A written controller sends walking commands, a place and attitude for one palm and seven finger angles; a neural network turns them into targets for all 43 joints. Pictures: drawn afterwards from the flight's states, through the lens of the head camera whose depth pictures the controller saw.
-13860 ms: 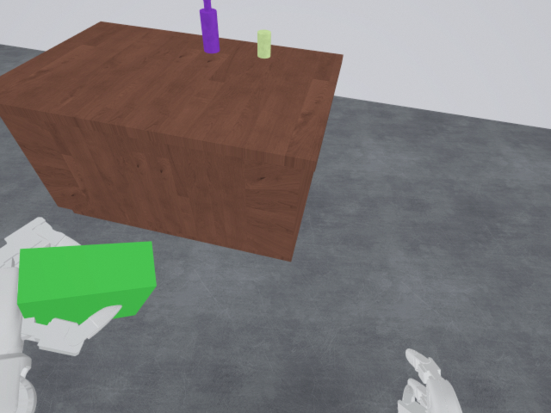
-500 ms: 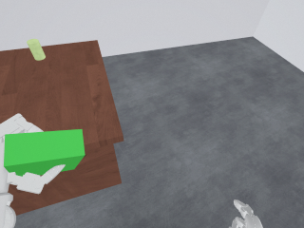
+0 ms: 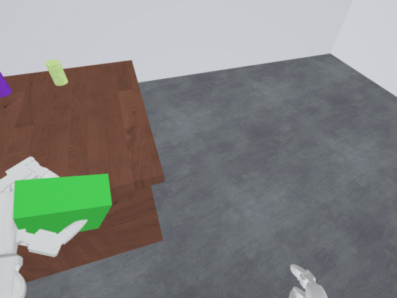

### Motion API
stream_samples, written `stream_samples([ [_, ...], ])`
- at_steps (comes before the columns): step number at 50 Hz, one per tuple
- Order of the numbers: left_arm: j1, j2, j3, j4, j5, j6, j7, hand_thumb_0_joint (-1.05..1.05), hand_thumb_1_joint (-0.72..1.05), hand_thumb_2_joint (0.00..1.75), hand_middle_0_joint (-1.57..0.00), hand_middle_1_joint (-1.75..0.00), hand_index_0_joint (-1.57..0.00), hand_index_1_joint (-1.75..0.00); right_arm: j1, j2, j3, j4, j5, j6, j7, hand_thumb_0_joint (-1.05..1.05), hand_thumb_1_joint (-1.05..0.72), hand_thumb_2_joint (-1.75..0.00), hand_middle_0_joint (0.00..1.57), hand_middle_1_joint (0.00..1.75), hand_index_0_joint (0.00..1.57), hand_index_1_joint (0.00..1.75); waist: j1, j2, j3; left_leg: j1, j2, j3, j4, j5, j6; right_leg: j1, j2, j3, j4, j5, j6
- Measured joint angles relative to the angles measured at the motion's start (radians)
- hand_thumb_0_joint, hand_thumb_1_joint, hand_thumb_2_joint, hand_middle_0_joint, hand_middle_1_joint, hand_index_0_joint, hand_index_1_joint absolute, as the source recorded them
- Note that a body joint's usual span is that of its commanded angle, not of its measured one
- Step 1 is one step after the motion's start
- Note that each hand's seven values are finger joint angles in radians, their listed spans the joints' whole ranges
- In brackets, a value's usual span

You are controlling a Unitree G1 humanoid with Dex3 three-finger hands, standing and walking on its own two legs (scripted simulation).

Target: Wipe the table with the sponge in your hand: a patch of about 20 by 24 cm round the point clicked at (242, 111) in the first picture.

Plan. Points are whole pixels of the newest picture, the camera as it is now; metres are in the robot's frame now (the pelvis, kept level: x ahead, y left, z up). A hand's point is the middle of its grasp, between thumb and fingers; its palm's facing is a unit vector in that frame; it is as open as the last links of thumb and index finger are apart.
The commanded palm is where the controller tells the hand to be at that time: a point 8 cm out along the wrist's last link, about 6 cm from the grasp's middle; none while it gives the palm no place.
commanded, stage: look again from close up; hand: left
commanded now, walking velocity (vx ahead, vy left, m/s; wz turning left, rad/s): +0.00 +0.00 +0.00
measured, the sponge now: (77, 207) +0.22 +0.21 +0.14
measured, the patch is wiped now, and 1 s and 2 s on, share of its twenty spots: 0.00 0.00 0.00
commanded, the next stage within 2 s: shuffle to correct the standing spot in 0.24 s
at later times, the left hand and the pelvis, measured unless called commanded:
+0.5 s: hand (21, 173) +0.26 +0.31 +0.17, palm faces +0.40 -0.85 -0.35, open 9.0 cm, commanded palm +0.20 +0.33 +0.18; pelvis +0.03 +0.06 +0.00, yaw -1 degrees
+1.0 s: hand (25, 136) +0.34 +0.35 +0.17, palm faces +0.36 -0.85 -0.39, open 9.0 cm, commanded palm +0.28 +0.38 +0.18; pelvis +0.09 +0.12 -0.03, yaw -5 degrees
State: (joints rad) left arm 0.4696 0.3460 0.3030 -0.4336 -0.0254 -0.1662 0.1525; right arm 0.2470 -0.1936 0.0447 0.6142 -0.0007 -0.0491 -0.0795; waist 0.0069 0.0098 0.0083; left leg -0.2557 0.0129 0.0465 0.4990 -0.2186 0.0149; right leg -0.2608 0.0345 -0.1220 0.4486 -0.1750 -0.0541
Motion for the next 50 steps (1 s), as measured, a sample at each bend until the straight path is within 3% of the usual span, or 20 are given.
stream_samples([
  [2,-0.135,0.087,0.040,0.050,0.052,-0.026,-0.047,0.00,-0.42,1.07,-0.85,-1.39,-0.85,-1.38,0.025,0.004,-0.019,-0.006,-0.006,-0.041,0.000,0.01,-0.91,-0.90,0.20,0.30,0.20,0.30,0.037,-0.009,0.022,-0.027,0.005,-0.008,0.022,-0.002,0.002,-0.012,0.003,-0.011,-0.003,0.016,-0.002],
  [3,-0.213,0.121,0.069,0.103,0.045,-0.050,-0.058,0.00,-0.42,1.07,-0.85,-1.39,-0.85,-1.38,0.023,0.004,-0.021,0.002,0.002,-0.050,0.007,0.01,-0.91,-0.90,0.20,0.30,0.20,0.30,0.049,-0.016,0.031,-0.038,0.005,-0.010,0.031,0.001,0.000,-0.022,0.003,-0.013,0.004,0.017,-0.012],
  [5,-0.301,0.131,0.120,0.181,0.015,-0.073,-0.056,0.00,-0.42,1.07,-0.85,-1.39,-0.85,-1.38,0.013,-0.007,-0.021,0.002,0.013,-0.056,0.027,0.01,-0.91,-0.90,0.20,0.30,0.20,0.30,0.052,-0.012,0.042,-0.045,0.002,-0.012,0.043,-0.006,0.001,-0.027,0.006,-0.006,0.004,0.021,-0.016],
  [8,-0.240,0.080,0.135,0.155,-0.021,-0.080,-0.041,0.00,-0.42,1.07,-0.85,-1.39,-0.85,-1.38,0.002,-0.026,-0.026,-0.013,0.022,-0.071,0.057,0.01,-0.91,-0.90,0.20,0.30,0.21,0.30,0.033,0.000,0.042,-0.027,-0.012,-0.004,0.028,-0.006,0.016,-0.019,0.009,0.029,-0.014,0.031,0.005],
  [11,-0.113,0.029,0.064,0.080,-0.020,-0.084,-0.056,0.00,-0.42,1.07,-0.85,-1.39,-0.85,-1.38,0.010,-0.027,-0.029,-0.026,0.022,-0.085,0.061,0.01,-0.91,-0.90,0.20,0.30,0.20,0.30,0.011,-0.014,0.030,0.000,-0.027,0.018,-0.009,-0.005,0.029,-0.013,-0.005,0.053,-0.014,0.011,0.021],
  [14,-0.040,0.016,0.010,0.042,0.001,-0.082,-0.077,0.00,-0.42,1.07,-0.85,-1.39,-0.85,-1.38,0.020,-0.017,-0.024,-0.036,0.015,-0.091,0.053,0.01,-0.91,-0.90,0.20,0.30,0.20,0.30,0.004,-0.040,0.028,0.021,-0.042,0.026,-0.039,0.001,0.048,-0.010,-0.017,0.065,-0.004,-0.029,0.035],
  [18,-0.064,0.045,0.033,0.033,0.012,-0.083,-0.081,0.00,-0.42,1.07,-0.85,-1.39,-0.85,-1.38,0.019,0.001,-0.015,-0.051,0.003,-0.102,0.051,0.01,-0.91,-0.90,0.20,0.30,0.20,0.30,0.013,-0.080,0.054,0.031,-0.071,0.021,-0.037,-0.006,0.064,-0.006,-0.038,0.073,0.016,-0.004,0.043],
  [23,-0.102,0.041,0.088,-0.001,0.001,-0.101,-0.061,0.00,-0.42,1.07,-0.85,-1.39,-0.85,-1.38,-0.009,0.007,-0.005,-0.049,-0.010,-0.111,0.069,0.01,-0.91,-0.90,0.20,0.30,0.20,0.30,0.022,-0.068,0.050,0.020,-0.073,0.004,0.008,-0.046,0.075,0.005,-0.041,0.058,0.026,-0.034,0.050],
  [30,-0.087,0.003,0.058,-0.016,0.003,-0.101,-0.057,0.00,-0.41,1.07,-0.85,-1.40,-0.85,-1.39,-0.046,0.002,-0.007,-0.063,-0.013,-0.087,0.075,0.01,-0.91,-0.90,0.20,0.30,0.21,0.30,0.035,-0.049,0.014,0.022,-0.084,0.021,0.071,-0.123,0.094,-0.006,-0.051,0.076,0.106,-0.109,0.052],
  [34,-0.100,0.011,0.053,-0.004,0.004,-0.082,-0.061,0.00,-0.41,1.07,-0.85,-1.40,-0.84,-1.39,-0.064,0.002,-0.011,-0.079,-0.012,-0.068,0.079,0.01,-0.91,-0.90,0.20,0.30,0.21,0.30,0.027,-0.037,0.023,0.037,-0.092,0.030,0.099,-0.158,0.101,-0.003,-0.059,0.085,0.157,-0.152,0.040],
  [36,-0.104,0.020,0.054,-0.011,0.001,-0.076,-0.063,0.00,-0.41,1.07,-0.85,-1.40,-0.84,-1.39,-0.066,0.000,-0.014,-0.088,-0.009,-0.059,0.086,0.01,-0.91,-0.90,0.20,0.30,0.21,0.30,0.014,-0.020,0.027,0.027,-0.085,0.021,0.136,-0.179,0.092,0.010,-0.055,0.075,0.154,-0.165,0.047],
  [38,-0.106,0.037,0.059,-0.032,-0.005,-0.079,-0.063,0.00,-0.41,1.07,-0.85,-1.40,-0.84,-1.39,-0.069,-0.002,-0.021,-0.091,-0.002,-0.048,0.093,0.01,-0.91,-0.90,0.20,0.30,0.21,0.30,0.002,-0.017,0.034,-0.038,-0.080,0.013,0.260,-0.158,0.040,0.011,-0.058,0.062,0.162,-0.177,0.063],
  [39,-0.104,0.045,0.063,-0.048,-0.009,-0.087,-0.061,0.00,-0.41,1.07,-0.85,-1.40,-0.84,-1.39,-0.071,-0.005,-0.024,-0.087,0.002,-0.043,0.098,0.01,-0.91,-0.90,0.20,0.30,0.21,0.30,0.003,-0.022,0.040,-0.088,-0.080,0.001,0.366,-0.161,0.016,0.009,-0.061,0.061,0.171,-0.184,0.069],
  [41,-0.086,0.049,0.075,-0.088,-0.016,-0.105,-0.054,0.00,-0.41,1.07,-0.84,-1.40,-0.84,-1.39,-0.072,-0.014,-0.032,-0.075,0.005,-0.033,0.106,0.01,-0.91,-0.90,0.20,0.30,0.21,0.30,0.015,-0.037,0.048,-0.177,-0.067,-0.046,0.516,-0.258,0.005,0.002,-0.064,0.073,0.186,-0.195,0.084],
  [42,-0.074,0.047,0.084,-0.114,-0.015,-0.110,-0.048,0.00,-0.41,1.07,-0.84,-1.40,-0.84,-1.39,-0.072,-0.017,-0.034,-0.069,0.003,-0.027,0.110,0.01,-0.91,-0.90,0.20,0.30,0.21,0.30,0.022,-0.049,0.051,-0.199,-0.045,-0.065,0.508,-0.262,0.005,-0.006,-0.067,0.085,0.197,-0.201,0.090],
  [44,-0.060,0.037,0.098,-0.162,-0.010,-0.115,-0.042,0.00,-0.41,1.07,-0.84,-1.40,-0.84,-1.39,-0.065,-0.031,-0.041,-0.067,0.003,-0.024,0.107,0.01,-0.91,-0.90,0.20,0.30,0.21,0.30,0.026,-0.060,0.058,-0.179,0.000,-0.095,0.331,-0.146,-0.004,-0.025,-0.077,0.106,0.252,-0.233,0.102],
  [47,-0.094,0.038,0.114,-0.151,-0.001,-0.124,-0.043,0.00,-0.41,1.07,-0.84,-1.40,-0.84,-1.39,-0.072,-0.023,-0.072,-0.050,0.006,-0.041,0.086,0.01,-0.91,-0.90,0.20,0.30,0.21,0.30,0.035,-0.068,0.091,-0.153,-0.021,-0.056,0.325,-0.180,0.009,-0.102,-0.083,0.156,0.484,-0.340,0.068],
  [50,-0.117,0.060,0.137,-0.093,0.002,-0.109,-0.045,0.00,-0.41,1.07,-0.84,-1.40,-0.84,-1.39,-0.066,0.020,-0.065,-0.034,0.006,-0.053,0.085,0.01,-0.91,-0.90,0.20,0.30,0.20,0.30,0.012,-0.075,0.098,-0.111,-0.042,-0.032,0.269,-0.152,0.026,-0.170,-0.051,0.140,0.638,-0.364,0.053],
])
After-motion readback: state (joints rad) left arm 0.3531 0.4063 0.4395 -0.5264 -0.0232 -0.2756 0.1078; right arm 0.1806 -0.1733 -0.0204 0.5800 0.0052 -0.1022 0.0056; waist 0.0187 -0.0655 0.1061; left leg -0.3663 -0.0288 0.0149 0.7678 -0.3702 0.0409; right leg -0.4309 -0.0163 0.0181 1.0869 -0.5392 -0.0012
